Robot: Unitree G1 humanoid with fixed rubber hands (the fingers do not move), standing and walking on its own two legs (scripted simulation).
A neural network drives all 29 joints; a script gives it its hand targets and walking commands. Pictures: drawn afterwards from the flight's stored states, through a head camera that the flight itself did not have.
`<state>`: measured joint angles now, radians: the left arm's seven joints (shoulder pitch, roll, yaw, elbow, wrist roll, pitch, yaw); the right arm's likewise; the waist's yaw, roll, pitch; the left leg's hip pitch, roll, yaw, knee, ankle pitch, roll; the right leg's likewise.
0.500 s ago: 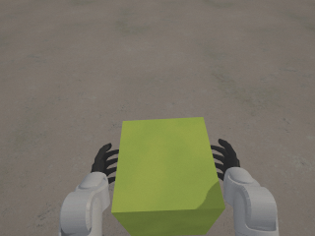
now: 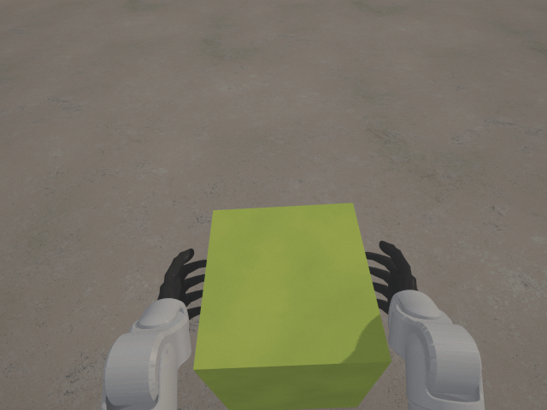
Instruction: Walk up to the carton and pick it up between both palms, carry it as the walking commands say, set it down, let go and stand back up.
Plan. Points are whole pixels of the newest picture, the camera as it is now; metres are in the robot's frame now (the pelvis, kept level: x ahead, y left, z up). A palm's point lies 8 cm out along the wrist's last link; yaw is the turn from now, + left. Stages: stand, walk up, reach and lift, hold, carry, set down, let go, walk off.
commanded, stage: carry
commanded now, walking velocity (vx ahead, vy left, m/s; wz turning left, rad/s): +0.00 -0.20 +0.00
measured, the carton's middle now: (288, 313) +0.28 -0.01 +0.01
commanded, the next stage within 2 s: none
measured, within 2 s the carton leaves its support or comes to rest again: neither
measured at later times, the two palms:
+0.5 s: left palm (177, 312) +0.24 +0.13 +0.10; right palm (407, 304) +0.24 -0.16 +0.09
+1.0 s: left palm (167, 320) +0.22 +0.13 +0.11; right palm (409, 308) +0.23 -0.15 +0.11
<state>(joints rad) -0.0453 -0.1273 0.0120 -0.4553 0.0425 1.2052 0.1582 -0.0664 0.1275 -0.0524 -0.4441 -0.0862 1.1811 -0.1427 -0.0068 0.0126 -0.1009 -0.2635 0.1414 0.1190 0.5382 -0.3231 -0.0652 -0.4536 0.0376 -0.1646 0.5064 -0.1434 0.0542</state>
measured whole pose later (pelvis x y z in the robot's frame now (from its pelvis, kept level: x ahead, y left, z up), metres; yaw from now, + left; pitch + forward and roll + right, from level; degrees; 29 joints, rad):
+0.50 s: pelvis -0.01 +0.00 +0.00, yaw +0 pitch +2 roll +1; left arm -0.04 -0.13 0.01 -0.46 0.04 1.21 0.16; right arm -0.07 0.13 -0.05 -0.45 -0.09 1.19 -0.14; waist -0.01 0.01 -0.10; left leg -0.26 0.15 0.12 0.56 -0.33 -0.07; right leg -0.46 0.03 -0.17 0.54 -0.17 0.09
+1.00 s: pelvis -0.02 +0.00 +0.01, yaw +0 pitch +2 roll +1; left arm -0.05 -0.13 0.01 -0.46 0.04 1.22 0.16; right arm -0.07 0.13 -0.05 -0.45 -0.09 1.19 -0.15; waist -0.01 0.01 -0.09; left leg -0.22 0.12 0.14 0.48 -0.33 -0.07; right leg -0.37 0.04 -0.17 0.36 -0.06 0.09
